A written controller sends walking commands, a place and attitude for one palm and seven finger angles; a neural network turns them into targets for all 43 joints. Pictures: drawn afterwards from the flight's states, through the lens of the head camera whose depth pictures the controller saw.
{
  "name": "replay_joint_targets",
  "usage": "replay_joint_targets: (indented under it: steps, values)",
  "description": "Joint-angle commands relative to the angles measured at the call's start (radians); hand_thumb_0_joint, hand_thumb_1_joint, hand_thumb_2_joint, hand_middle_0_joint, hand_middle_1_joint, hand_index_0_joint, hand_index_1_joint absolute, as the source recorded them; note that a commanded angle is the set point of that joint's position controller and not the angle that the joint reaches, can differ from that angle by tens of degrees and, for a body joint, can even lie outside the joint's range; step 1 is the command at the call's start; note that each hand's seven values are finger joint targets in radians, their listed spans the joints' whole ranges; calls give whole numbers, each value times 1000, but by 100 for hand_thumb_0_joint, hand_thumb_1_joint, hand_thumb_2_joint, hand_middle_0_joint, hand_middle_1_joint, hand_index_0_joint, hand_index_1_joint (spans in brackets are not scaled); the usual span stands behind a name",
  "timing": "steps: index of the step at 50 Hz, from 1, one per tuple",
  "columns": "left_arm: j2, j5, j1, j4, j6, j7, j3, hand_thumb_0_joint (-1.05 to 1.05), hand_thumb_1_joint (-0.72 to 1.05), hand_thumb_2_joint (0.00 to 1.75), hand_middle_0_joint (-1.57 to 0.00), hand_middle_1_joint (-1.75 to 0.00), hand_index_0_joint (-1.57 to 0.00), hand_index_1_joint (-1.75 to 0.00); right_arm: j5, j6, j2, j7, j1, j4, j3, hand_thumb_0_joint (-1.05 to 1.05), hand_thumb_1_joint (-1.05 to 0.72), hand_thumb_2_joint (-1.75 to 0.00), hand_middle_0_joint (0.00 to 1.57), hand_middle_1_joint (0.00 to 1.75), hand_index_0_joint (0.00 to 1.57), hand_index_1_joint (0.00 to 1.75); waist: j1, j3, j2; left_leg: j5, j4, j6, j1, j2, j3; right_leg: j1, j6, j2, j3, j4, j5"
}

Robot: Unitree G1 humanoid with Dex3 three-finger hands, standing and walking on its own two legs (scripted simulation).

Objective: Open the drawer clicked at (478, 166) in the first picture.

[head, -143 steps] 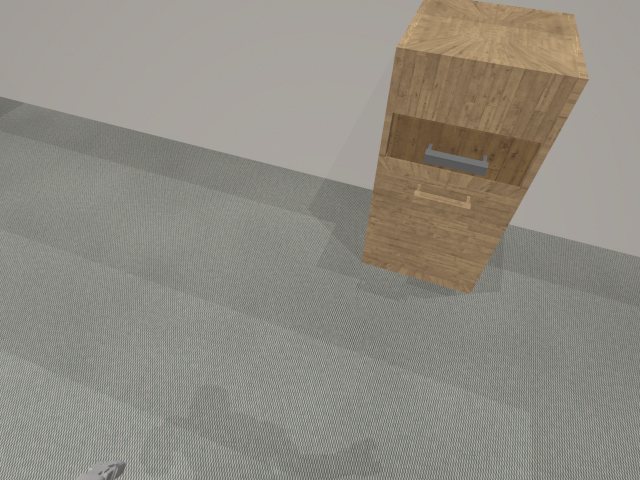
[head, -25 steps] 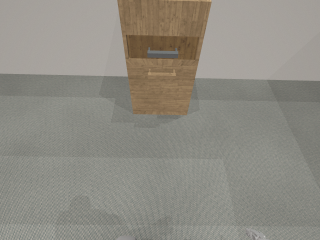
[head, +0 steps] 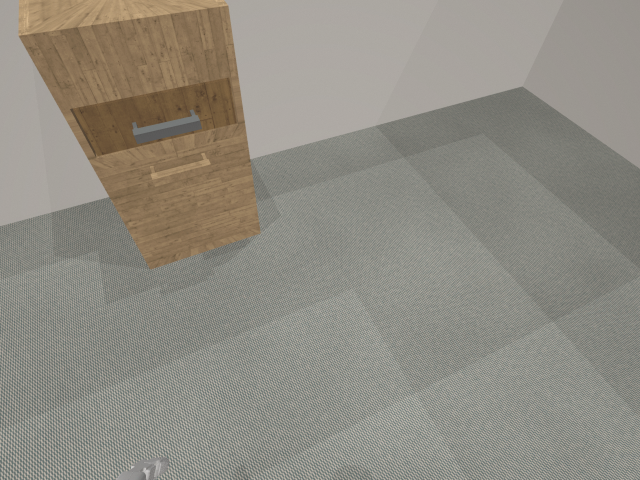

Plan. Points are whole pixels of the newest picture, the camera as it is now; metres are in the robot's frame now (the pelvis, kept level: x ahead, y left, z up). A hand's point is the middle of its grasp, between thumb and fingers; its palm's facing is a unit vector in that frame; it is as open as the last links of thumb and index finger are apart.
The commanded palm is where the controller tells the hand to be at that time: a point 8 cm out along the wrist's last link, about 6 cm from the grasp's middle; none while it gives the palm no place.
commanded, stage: walk to a spot facing it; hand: left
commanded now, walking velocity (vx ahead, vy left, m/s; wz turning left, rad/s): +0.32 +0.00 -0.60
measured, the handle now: (166, 124) +0.95 +0.43 -0.16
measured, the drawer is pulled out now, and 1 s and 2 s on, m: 0.00 0.00 0.00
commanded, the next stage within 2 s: turn to face it in 0.94 s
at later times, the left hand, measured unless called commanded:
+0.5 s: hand (171, 441) +0.20 +0.23 -0.19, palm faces -0.20 -0.97 -0.16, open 7.4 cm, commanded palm none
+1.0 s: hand (294, 278) +0.49 +0.06 -0.17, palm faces -0.52 -0.83 -0.22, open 7.4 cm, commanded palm none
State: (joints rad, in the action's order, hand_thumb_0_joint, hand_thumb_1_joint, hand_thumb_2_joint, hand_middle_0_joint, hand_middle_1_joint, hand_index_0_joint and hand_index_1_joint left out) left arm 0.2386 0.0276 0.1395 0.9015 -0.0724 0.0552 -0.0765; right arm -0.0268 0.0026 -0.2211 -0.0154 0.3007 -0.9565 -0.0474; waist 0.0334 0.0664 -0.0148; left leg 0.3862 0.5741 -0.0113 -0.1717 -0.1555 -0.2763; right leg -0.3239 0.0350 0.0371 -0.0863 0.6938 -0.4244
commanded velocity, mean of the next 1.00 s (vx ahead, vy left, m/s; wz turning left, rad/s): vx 0.15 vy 0.00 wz -0.58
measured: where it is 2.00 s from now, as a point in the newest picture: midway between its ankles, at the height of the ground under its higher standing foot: (325, 451)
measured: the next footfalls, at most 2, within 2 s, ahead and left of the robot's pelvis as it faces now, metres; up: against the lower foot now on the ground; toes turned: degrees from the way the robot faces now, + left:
right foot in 0.04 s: +0.04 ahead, -0.14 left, +0.00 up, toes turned -7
left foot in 0.38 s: +0.25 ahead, +0.11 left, +0.00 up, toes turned -3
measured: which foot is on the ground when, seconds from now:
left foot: down 0.00-0.02, up 0.04-0.36, down 0.38-0.92, up 0.94-1.00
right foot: up 0.00-0.02, down 0.04-0.40, up 0.42-0.90, down 0.92-1.00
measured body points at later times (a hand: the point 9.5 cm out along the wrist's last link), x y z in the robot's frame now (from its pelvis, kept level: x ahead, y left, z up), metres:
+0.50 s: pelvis +0.15 +0.04 +0.00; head +0.17 +0.07 +0.44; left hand +0.21 +0.28 -0.17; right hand +0.17 -0.22 -0.12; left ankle +0.21 +0.12 -0.73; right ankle +0.03 -0.09 -0.64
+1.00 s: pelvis +0.27 -0.02 -0.02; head +0.31 -0.06 +0.43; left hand +0.51 +0.10 -0.15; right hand +0.12 -0.20 -0.18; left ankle +0.25 +0.13 -0.65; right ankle +0.29 -0.13 -0.73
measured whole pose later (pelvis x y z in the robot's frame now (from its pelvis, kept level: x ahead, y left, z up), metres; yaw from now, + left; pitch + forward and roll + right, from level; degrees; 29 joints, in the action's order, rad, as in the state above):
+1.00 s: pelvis +0.27 -0.02 -0.02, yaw -32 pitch -1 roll +0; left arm 0.19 0.01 0.08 0.90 0.01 0.01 -0.07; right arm -0.01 -0.03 -0.16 -0.02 0.32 -1.02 -0.06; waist 0.04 0.14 -0.02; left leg 0.55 1.22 -0.07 -0.35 -0.16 -0.17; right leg -0.42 -0.09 0.00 -0.12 0.71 -0.27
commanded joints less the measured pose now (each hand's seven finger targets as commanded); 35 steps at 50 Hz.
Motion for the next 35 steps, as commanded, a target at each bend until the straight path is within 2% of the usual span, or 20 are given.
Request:
replay_joint_targets:
  steps: [1, 2, 3, 4, 6, 8, 13, 15, 17, 18, 19, 20, 21, 22, 23, 24, 25, 27, 29, 35]
  values:
    - [248, 7, 226, -13, 73, -26, -52, 0, 90, 90, -20, -30, -20, -30, 17, 15, -104, 15, -18, 97, -17, 0, -90, -90, 20, 30, 20, 30, -142, -177, 319, 191, 412, -44, -471, -29, -2, 577, -180, 280, 404, -395, -9]
    - [299, -18, 317, 8, 68, -44, -61, 0, 90, 90, -20, -30, -20, -30, 2, 10, -119, 15, -155, 162, -11, 0, -90, -90, 20, 30, 20, 30, -196, -133, 303, 285, 590, -53, -629, 27, 141, 520, -262, 401, 635, -454, 104]
    - [287, -19, 288, 0, 70, -56, -62, 0, 90, 90, -20, -30, -20, -30, 7, 10, -135, 15, -197, 173, -19, 0, -90, -90, 20, 30, 20, 30, -177, -96, 206, 198, 624, -43, -637, -4, 230, 416, -284, 376, 625, -484, -86]
    - [259, -14, 219, -15, 76, -57, -55, 0, 90, 90, -20, -30, -20, -30, 4, 12, -134, 21, -218, 166, -23, 0, -90, -90, 20, 30, 20, 30, -155, -17, 207, 128, 631, -44, -642, -15, 244, 314, -271, 333, 601, -520, -232]
    - [190, -5, 106, -39, 90, -58, -29, 0, 90, 90, -20, -30, -20, -30, -7, 12, -131, 28, -144, 124, -31, 0, -90, -90, 20, 30, 20, 30, -65, 39, 148, 14, 543, -60, -537, -21, 240, 160, -235, 265, 442, -507, -107]
    - [179, -2, 84, -34, 105, -54, -26, 0, 90, 90, -20, -30, -20, -30, -5, 12, -102, 32, -76, 96, -31, 0, -90, -90, 20, 30, 20, 30, -30, 11, 131, -41, 447, -71, -433, -1, 203, 116, -213, 202, 324, -484, 47]
    - [186, -2, 145, 7, 117, -48, -27, 0, 90, 90, -20, -30, -20, -30, 2, 29, -85, 42, -122, 130, -28, 0, -90, -90, 20, 30, 20, 30, -47, 18, 171, -106, 234, -69, -358, 37, 180, 106, -198, 171, 318, -464, 99]
    - [193, -1, 130, 11, 113, -47, -31, 0, 90, 90, -20, -30, -20, -30, 7, 39, -81, 41, -111, 133, -28, 0, -90, -90, 20, 30, 20, 30, -36, 9, 186, -100, 145, -60, -272, 62, 166, 89, -191, 163, 324, -433, 117]
    - [184, -3, 100, 14, 109, -48, -37, 0, 90, 90, -20, -30, -20, -30, 9, 50, -99, 31, -25, 107, -34, 0, -90, -90, 20, 30, 20, 30, 11, -20, 135, -135, 21, -55, -81, 78, 159, 20, -164, 138, 319, -349, 106]
    - [156, -5, 86, 9, 106, -47, -35, 0, 90, 90, -20, -30, -20, -30, 8, 59, -132, 18, 95, 67, -42, 0, -90, -90, 20, 30, 20, 30, 63, -64, 65, -138, -62, -54, 107, 73, 170, -55, -133, 81, 280, -204, 127]
    - [84, -13, 99, -4, 99, -39, -24, 0, 90, 90, -20, -30, -20, -30, -7, 66, -237, 3, 243, 26, -66, 0, -90, -90, 20, 30, 20, 30, 120, -152, -201, 63, -181, -15, 280, -113, 391, -168, -87, -42, 181, 107, 36]
    - [26, -17, 139, -29, 98, -29, -12, 0, 90, 90, -20, -30, -20, -30, -15, 65, -308, -2, 319, 12, -68, 0, -90, -90, 20, 30, 20, 30, 109, -187, -415, 233, -353, 63, 330, -352, 723, -334, -42, -125, 77, 420, -189]
    - [60, -9, 110, -20, 94, -34, -17, 0, 90, 90, -20, -30, -20, -30, -9, 58, -263, -9, 237, 9, -55, 0, -90, -90, 20, 30, 20, 30, 88, -145, -373, 392, -436, 64, 199, -382, 790, -358, -56, -59, 157, 567, -118]
    - [75, -4, 67, -22, 96, -24, -22, 0, 90, 90, -20, -30, -20, -30, -2, 61, -211, -8, 150, 38, -41, 0, -90, -90, 20, 30, 20, 30, 56, -41, -229, 390, -441, 77, 84, -356, 718, -375, -60, -2, 143, 625, -23]
    - [61, 4, 52, -9, 94, -12, -27, 0, 90, 90, -20, -30, -20, -30, -4, 69, -153, -7, 94, 43, -27, 0, -90, -90, 20, 30, 20, 30, 26, 47, -138, 280, -437, 56, -10, -299, 578, -365, -55, 32, 126, 625, 65]
    - [39, 7, 92, 7, 85, -6, -27, 0, 90, 90, -20, -30, -20, -30, -2, 75, -115, -9, 50, 40, -18, 0, -90, -90, 20, 30, 20, 30, -14, 59, -131, 140, -421, 21, -44, -249, 438, -333, -43, 45, 112, 608, 132]
    - [21, 6, 131, 23, 72, -6, -27, 0, 90, 90, -20, -30, -20, -30, 2, 81, -90, -13, 37, 37, -12, 0, -90, -90, 20, 30, 20, 30, -33, 47, -132, -19, -401, -1, -55, -216, 327, -303, -31, 46, 104, 599, 175]
    - [0, 2, 171, 42, 58, -12, -26, 0, 90, 90, -20, -30, -20, -30, 10, 87, -63, -21, 51, 18, -7, 0, -90, -90, 20, 30, 20, 30, -49, -7, -143, -342, -340, 0, -9, -183, 197, -276, -14, 43, 87, 581, 207]
    - [-14, 3, 159, 33, 45, -15, -28, 0, 90, 90, -20, -30, -20, -30, 10, 85, -54, -23, 71, 1, -11, 0, -90, -90, 20, 30, 20, 30, -51, -16, -104, -525, -312, 36, 28, -186, 126, -307, 2, 42, 70, 565, 218]
    - [-26, 4, 2, -22, 34, -13, -20, 0, 90, 90, -20, -30, -20, -30, 5, 65, -71, -23, 106, -37, -22, 0, -90, -90, 20, 30, 20, 30, -15, 8, -107, -634, -269, 110, 129, -213, 52, -359, 18, 68, 13, 323, 216]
